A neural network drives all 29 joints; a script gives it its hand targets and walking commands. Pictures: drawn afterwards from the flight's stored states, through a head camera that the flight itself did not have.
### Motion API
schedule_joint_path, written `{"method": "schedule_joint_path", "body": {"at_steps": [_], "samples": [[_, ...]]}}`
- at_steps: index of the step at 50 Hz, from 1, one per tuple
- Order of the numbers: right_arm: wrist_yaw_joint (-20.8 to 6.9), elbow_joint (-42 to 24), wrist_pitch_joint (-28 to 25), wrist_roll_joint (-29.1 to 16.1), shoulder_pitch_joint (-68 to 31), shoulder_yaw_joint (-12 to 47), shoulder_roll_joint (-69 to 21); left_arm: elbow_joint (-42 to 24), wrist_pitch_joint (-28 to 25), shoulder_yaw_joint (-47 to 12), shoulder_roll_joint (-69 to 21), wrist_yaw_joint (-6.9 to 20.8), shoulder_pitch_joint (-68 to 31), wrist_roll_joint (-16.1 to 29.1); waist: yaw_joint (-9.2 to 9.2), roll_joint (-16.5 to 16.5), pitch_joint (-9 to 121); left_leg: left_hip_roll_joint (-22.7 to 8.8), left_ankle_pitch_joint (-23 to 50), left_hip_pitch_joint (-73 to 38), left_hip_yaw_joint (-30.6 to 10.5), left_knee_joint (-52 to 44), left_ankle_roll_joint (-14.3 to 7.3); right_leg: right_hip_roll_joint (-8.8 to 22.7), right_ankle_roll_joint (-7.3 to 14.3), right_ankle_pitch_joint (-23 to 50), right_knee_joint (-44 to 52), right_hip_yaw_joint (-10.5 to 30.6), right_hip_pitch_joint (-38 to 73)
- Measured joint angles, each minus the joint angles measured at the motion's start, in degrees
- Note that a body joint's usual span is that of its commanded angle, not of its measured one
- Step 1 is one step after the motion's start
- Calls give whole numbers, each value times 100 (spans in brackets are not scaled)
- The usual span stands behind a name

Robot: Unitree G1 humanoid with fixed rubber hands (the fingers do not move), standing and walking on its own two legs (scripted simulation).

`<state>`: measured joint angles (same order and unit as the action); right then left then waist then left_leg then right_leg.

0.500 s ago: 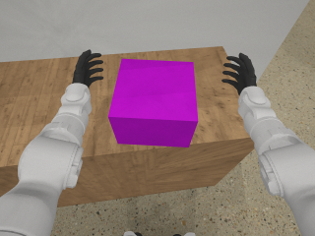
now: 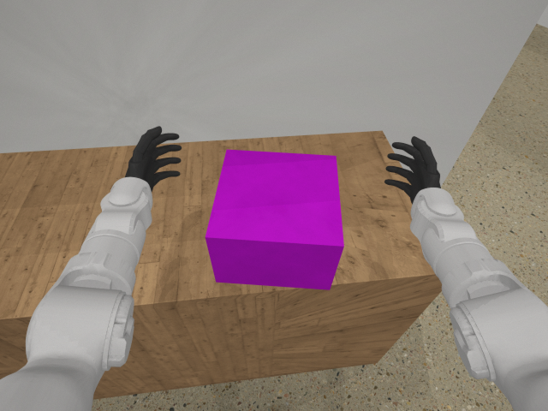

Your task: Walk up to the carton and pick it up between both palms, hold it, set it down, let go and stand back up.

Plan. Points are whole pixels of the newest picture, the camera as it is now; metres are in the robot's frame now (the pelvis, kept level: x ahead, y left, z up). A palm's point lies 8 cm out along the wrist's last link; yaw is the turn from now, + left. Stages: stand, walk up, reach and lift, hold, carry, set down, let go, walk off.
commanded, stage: set down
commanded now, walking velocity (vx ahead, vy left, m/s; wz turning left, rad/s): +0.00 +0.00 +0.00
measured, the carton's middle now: (276, 218) +0.48 +0.01 -0.04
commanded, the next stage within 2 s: none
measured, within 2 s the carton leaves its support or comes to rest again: neither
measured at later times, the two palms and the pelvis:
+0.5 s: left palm (142, 240) +0.35 +0.22 +0.05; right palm (422, 254) +0.34 -0.20 +0.05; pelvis +0.00 +0.00 +0.00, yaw +0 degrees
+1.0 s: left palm (138, 296) +0.29 +0.22 +0.00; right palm (422, 305) +0.28 -0.20 +0.00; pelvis +0.03 +0.00 +0.01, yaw +0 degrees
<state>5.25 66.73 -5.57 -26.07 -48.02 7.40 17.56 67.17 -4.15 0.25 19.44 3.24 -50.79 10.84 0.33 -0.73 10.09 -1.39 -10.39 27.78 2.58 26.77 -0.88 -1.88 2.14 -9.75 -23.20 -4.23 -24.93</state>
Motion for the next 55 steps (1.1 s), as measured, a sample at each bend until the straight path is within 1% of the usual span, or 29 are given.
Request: {"method": "schedule_joint_path", "body": {"at_steps": [3,7,12,14,18,23,27,32,35,38,40,43,45,47,49,51,55], "samples": [[-48,-276,-87,91,451,-50,-37,-233,-98,74,-84,-8,436,-48,-44,-6,-134,10,21,-193,28,-67,-14,5,-14,24,52,37,175],[-124,-631,-200,269,994,-172,-212,-463,-327,87,-151,-93,951,21,-59,-34,-234,30,38,-213,31,-54,-24,24,-17,11,-21,48,168],[-185,-1072,-237,585,1390,-498,-503,-799,-532,-66,-184,-293,1339,270,-21,-26,-157,51,23,54,-13,97,-27,49,-12,-43,-213,13,-102],[-179,-1224,-259,686,1464,-589,-577,-961,-575,-110,-207,-331,1429,310,5,-3,-106,56,6,130,-30,154,-29,53,-13,-63,-265,1,-171],[-118,-1343,-353,735,1627,-602,-622,-1225,-587,-22,-313,-264,1655,129,51,49,-88,55,-37,-5,-45,167,-35,44,-22,-82,-232,3,-13],[-20,-1351,-467,675,2053,-476,-560,-1395,-497,214,-440,-113,2085,-185,47,20,-262,55,-88,-582,-19,37,-31,30,-32,-111,-93,57,553],[-32,-1433,-545,672,2495,-430,-553,-1446,-586,245,-432,-105,2454,-196,-1,-72,-428,66,-114,-942,-6,-37,-17,33,-23,-165,-81,85,878],[-131,-1641,-713,731,2932,-469,-725,-1538,-950,90,-364,-227,2891,-27,-30,-146,-555,86,-159,-1001,-29,28,-3,51,-6,-265,-230,77,906],[-139,-1889,-585,932,3018,-637,-862,-1451,-1012,-226,-308,-320,2937,330,-17,-130,-575,105,-172,-885,-60,88,-5,69,-3,-301,-314,53,790],[-135,-2230,-517,1080,2935,-766,-934,-1683,-1024,-439,-275,-399,2947,555,19,-89,-602,109,-166,-788,-59,98,-10,69,-6,-298,-331,64,687],[-125,-2347,-581,1086,2902,-727,-925,-1951,-1074,-406,-316,-378,3026,461,33,-49,-595,89,-170,-804,-48,67,-4,43,-5,-268,-251,86,718],[-69,-2206,-795,1031,3030,-545,-878,-2188,-1118,-96,-467,-202,3267,34,34,-13,-586,58,-190,-1053,-44,-55,10,-3,-3,-222,-25,118,1004],[-2,-2036,-962,1021,3284,-439,-865,-2231,-1119,125,-571,-80,3520,-212,18,-21,-581,56,-217,-1299,-58,-146,23,-17,-4,-226,99,133,1262],[64,-1969,-1119,1050,3656,-391,-880,-2275,-1124,249,-635,-2,3854,-335,-3,-46,-598,64,-255,-1538,-75,-210,31,-19,-3,-264,165,139,1503],[102,-2050,-1265,1097,4091,-384,-918,-2380,-1141,281,-659,36,4250,-368,-27,-75,-650,68,-299,-1737,-86,-238,38,-20,0,-314,186,141,1700],[101,-2263,-1392,1137,4518,-392,-965,-2573,-1163,251,-649,43,4664,-344,-51,-100,-745,67,-340,-1879,-91,-234,45,-25,7,-358,179,146,1840],[-5,-2873,-1549,1200,5132,-430,-1027,-3128,-1291,51,-547,-39,5329,-169,-104,-126,-985,56,-377,-1966,-87,-173,57,-38,23,-399,100,162,1913]]}}
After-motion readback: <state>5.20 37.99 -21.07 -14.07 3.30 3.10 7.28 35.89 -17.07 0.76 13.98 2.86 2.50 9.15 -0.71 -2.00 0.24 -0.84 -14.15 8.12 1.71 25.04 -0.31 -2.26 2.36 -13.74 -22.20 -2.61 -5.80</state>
